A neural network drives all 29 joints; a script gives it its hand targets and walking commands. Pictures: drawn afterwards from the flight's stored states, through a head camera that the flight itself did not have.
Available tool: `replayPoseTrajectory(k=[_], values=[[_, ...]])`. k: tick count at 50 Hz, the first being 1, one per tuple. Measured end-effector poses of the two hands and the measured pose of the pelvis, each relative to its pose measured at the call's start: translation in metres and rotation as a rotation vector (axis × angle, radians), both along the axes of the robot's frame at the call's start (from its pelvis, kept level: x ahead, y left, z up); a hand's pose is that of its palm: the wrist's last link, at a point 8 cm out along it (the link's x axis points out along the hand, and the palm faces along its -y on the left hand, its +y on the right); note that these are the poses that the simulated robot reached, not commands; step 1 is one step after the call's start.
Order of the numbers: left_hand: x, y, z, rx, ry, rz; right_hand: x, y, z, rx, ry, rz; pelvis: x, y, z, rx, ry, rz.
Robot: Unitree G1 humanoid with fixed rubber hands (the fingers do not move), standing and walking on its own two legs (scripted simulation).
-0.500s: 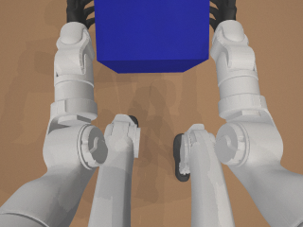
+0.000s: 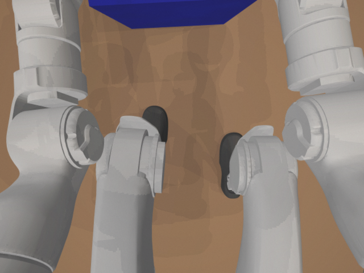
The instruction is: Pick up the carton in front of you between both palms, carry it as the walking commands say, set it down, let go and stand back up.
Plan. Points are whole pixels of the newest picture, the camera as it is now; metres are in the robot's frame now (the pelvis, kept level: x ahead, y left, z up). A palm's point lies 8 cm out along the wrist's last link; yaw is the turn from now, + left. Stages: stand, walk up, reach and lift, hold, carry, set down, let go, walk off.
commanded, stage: set down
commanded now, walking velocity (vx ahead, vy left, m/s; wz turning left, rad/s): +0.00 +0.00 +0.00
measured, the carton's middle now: out of the picture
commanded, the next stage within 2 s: none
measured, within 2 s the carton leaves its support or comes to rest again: rests again in 0.36 s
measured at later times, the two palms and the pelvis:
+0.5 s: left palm out of the picture +0.52 +0.26 -0.19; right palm out of the picture +0.57 -0.05 -0.19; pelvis -0.01 -0.01 -0.02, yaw +0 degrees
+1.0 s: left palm out of the picture +0.52 +0.26 -0.20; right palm out of the picture +0.57 -0.05 -0.20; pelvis -0.01 -0.01 -0.03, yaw +1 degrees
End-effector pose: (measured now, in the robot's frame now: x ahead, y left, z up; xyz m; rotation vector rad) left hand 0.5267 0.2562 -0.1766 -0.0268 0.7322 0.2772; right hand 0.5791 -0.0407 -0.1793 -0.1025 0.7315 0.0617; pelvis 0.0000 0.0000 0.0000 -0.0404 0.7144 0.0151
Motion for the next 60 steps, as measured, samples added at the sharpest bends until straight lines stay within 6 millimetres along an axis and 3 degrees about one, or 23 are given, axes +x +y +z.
replayPoseTrajectory(k=[31,47,54,60], values=[[-0.012,0.002,-0.016,-0.043,0.002,-0.065,-0.009,-0.009,-0.015,0.054,0.006,0.051,-0.017,-0.007,-0.027,0.031,-0.143,-0.026],[-0.01,0.005,-0.019,-0.059,0.001,-0.075,-0.007,-0.012,-0.019,0.096,-0.009,0.083,-0.013,-0.011,-0.027,0.038,-0.137,-0.02],[-0.012,0.004,-0.029,-0.049,0.02,-0.067,-0.007,-0.013,-0.025,0.059,-0.009,0.111,-0.009,-0.011,-0.027,0.038,-0.133,-0.016],[-0.017,0.015,-0.047,0.01,0.059,0.013,-0.005,-0.036,-0.041,-0.017,0.009,0.05,-0.006,-0.005,-0.027,0.034,-0.11,-0.023]])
